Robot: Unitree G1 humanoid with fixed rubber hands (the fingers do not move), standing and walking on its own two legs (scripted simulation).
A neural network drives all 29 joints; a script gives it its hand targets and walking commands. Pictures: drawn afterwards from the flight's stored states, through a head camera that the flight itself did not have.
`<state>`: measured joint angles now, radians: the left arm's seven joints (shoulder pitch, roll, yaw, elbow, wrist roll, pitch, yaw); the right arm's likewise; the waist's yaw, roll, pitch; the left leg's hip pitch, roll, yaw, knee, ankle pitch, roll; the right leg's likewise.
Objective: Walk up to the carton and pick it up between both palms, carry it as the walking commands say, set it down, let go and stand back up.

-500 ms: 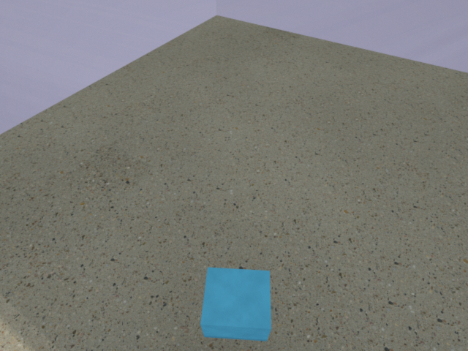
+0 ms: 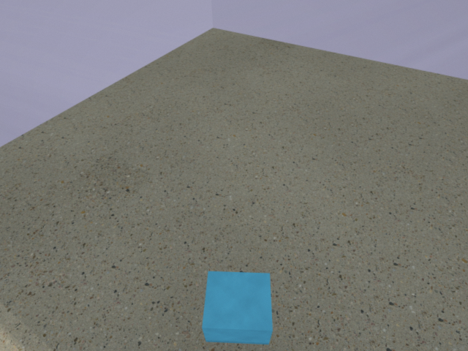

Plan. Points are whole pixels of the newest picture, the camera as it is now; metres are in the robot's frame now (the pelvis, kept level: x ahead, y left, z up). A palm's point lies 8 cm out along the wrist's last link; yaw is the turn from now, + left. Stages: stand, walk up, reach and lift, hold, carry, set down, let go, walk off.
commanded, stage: walk up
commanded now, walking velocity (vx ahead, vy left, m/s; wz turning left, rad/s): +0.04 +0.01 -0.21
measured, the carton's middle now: (238, 307) +0.46 +0.00 -0.69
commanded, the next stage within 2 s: stand in 0.56 s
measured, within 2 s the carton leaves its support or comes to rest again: neither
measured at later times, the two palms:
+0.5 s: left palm out of the picture +0.04 +0.24 -0.13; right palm out of the picture +0.08 -0.25 -0.13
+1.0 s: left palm out of the picture +0.17 +0.22 -0.11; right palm out of the picture +0.15 -0.24 -0.12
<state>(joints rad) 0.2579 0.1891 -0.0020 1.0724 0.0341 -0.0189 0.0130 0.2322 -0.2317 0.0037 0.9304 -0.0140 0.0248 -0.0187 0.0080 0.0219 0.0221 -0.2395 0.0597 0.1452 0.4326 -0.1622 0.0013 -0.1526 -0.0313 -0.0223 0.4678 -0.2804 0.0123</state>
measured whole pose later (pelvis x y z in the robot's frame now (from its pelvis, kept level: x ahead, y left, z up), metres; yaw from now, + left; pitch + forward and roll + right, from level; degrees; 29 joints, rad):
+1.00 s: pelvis +0.00 +0.01 -0.01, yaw -2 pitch +2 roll +1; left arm 0.10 0.19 0.00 0.56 0.00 0.40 -0.02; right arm 0.04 -0.24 0.00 0.70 -0.02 0.36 0.01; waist 0.01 -0.01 0.02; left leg -0.37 0.06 0.15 0.55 -0.22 0.00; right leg -0.30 -0.03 0.01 0.59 -0.34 0.00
